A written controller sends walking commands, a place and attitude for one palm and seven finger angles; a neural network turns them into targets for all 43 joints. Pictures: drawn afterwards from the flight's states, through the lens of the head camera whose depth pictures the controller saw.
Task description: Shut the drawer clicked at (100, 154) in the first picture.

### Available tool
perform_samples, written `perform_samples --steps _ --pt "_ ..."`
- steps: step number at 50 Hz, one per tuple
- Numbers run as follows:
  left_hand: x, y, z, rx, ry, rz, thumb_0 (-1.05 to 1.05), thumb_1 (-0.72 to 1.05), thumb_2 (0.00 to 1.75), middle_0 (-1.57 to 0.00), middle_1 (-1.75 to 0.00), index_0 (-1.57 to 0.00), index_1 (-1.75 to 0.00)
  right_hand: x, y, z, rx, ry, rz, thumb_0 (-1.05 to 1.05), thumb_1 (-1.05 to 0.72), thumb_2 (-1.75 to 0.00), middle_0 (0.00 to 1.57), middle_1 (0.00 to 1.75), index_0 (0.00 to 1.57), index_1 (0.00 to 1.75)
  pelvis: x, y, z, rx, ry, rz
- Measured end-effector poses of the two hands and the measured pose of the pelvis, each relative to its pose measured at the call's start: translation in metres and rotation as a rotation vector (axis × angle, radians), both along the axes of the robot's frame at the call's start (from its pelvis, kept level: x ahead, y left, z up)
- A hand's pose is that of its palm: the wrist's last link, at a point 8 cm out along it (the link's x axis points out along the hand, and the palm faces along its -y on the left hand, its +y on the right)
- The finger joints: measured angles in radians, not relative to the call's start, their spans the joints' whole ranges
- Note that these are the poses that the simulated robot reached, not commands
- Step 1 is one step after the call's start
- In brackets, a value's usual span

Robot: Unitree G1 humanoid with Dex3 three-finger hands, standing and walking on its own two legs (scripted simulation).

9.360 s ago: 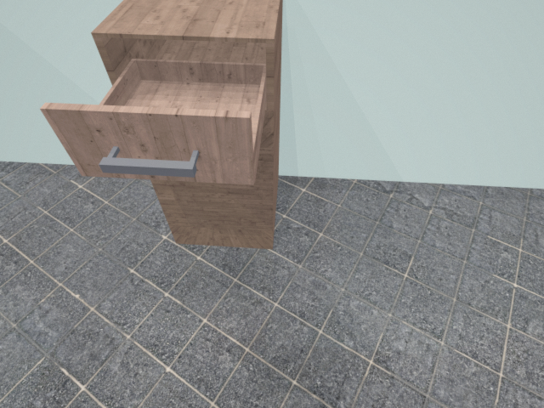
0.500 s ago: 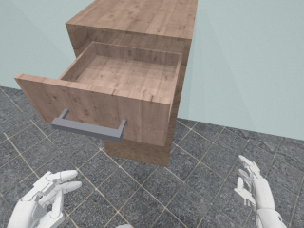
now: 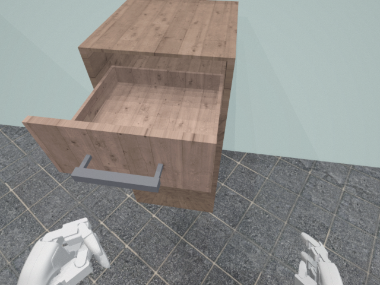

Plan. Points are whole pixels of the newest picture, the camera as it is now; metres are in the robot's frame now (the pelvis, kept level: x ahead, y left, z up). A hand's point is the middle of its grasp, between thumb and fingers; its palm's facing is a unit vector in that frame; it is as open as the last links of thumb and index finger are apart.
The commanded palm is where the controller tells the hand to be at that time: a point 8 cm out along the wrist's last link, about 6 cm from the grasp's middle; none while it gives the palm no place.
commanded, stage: raise the hand and make a fist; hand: left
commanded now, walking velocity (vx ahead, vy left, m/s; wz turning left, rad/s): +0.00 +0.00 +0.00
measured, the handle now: (119, 171) +0.32 +0.18 +0.08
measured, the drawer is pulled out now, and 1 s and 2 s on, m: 0.29 0.29 0.29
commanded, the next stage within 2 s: bring the fist close to the handle in 0.88 s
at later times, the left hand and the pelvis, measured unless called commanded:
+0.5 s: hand (75, 243) +0.15 +0.16 +0.17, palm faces -0.06 -0.99 -0.15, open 3.3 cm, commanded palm +0.09 +0.21 +0.18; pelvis +0.00 +0.02 +0.01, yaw +0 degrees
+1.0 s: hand (81, 239) +0.15 +0.16 +0.17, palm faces +0.00 -0.98 -0.18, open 3.3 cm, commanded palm +0.10 +0.21 +0.17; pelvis +0.01 -0.03 +0.02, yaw +0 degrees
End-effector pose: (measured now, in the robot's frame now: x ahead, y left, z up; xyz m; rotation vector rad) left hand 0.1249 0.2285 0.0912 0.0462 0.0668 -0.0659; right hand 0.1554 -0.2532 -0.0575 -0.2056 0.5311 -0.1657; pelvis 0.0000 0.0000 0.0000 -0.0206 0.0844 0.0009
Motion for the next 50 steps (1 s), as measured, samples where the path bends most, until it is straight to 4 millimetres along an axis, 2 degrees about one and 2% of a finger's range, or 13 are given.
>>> perform_samples --steps 4,11,16,20,24,28,36,44,50 --pt "0.000 -0.009 0.008 0.002 -0.030 -0.042 0.02 0.90 0.90 -1.13 -1.30 -1.13 -1.31 0.021 0.020 0.019 -0.006 -0.104 0.049 0.02 -0.90 -0.90 0.20 0.30 0.20 0.30 -0.001 0.010 0.001 -0.005 -0.011 0.001" --pt "0.003 -0.002 0.051 0.032 -0.192 0.022 0.02 0.90 0.90 -1.27 -1.46 -1.27 -1.46 0.049 0.071 0.036 0.078 -0.214 0.149 0.02 -0.90 -0.90 0.20 0.30 0.20 0.30 0.001 0.024 0.003 -0.010 -0.048 0.004" --pt "0.004 -0.011 0.059 0.027 -0.163 -0.025 0.02 0.90 0.90 -1.34 -1.54 -1.35 -1.54 0.055 0.098 0.041 0.132 -0.227 0.201 0.02 -0.90 -0.90 0.20 0.30 0.20 0.30 0.000 0.029 0.006 -0.009 -0.075 0.003" --pt "0.005 -0.014 0.066 0.062 -0.131 -0.053 0.02 0.90 0.90 -1.38 -1.57 -1.38 -1.58 0.053 0.106 0.041 0.146 -0.210 0.220 0.02 -0.90 -0.90 0.20 0.30 0.21 0.30 -0.001 0.029 0.009 -0.004 -0.089 -0.001" --pt "0.005 -0.010 0.082 0.089 -0.164 -0.022 0.02 0.90 0.90 -1.39 -1.59 -1.39 -1.59 0.047 0.100 0.038 0.147 -0.183 0.221 0.02 -0.90 -0.90 0.20 0.30 0.21 0.30 0.000 0.026 0.011 0.000 -0.094 -0.002" --pt "0.007 -0.012 0.095 0.085 -0.202 -0.004 0.02 0.90 0.90 -1.40 -1.59 -1.40 -1.60 0.041 0.086 0.033 0.136 -0.154 0.205 0.02 -0.90 -0.90 0.20 0.30 0.21 0.30 0.001 0.021 0.013 0.003 -0.099 0.001" --pt "0.013 -0.023 0.076 0.092 -0.073 -0.022 0.02 0.90 0.90 -1.40 -1.60 -1.40 -1.60 0.033 0.045 0.031 0.103 -0.131 0.132 0.02 -0.90 -0.90 0.20 0.30 0.20 0.30 0.002 0.003 0.016 0.012 -0.097 -0.001" --pt "0.006 -0.018 0.091 0.136 -0.144 0.052 0.02 0.90 0.90 -1.40 -1.60 -1.40 -1.60 0.035 0.014 0.030 0.086 -0.157 0.105 0.02 -0.90 -0.90 0.20 0.30 0.20 0.30 0.007 -0.018 0.016 0.012 -0.101 0.005" --pt "0.009 -0.015 0.084 0.134 -0.111 0.059 0.02 0.90 0.90 -1.40 -1.60 -1.40 -1.60 0.039 0.000 0.029 0.086 -0.172 0.092 0.02 -0.90 -0.90 0.20 0.30 0.20 0.30 0.008 -0.030 0.018 0.009 -0.105 0.006"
